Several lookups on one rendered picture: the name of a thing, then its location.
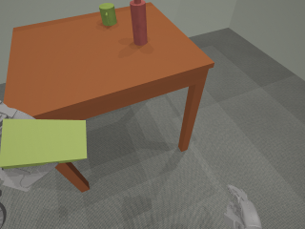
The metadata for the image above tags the table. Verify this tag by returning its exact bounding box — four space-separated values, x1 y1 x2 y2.
3 2 214 193

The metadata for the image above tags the right robot hand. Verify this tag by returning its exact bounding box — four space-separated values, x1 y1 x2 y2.
224 184 262 229

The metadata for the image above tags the left robot hand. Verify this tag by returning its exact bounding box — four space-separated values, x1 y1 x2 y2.
0 100 59 192

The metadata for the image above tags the sponge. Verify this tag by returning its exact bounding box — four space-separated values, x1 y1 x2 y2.
0 118 87 169

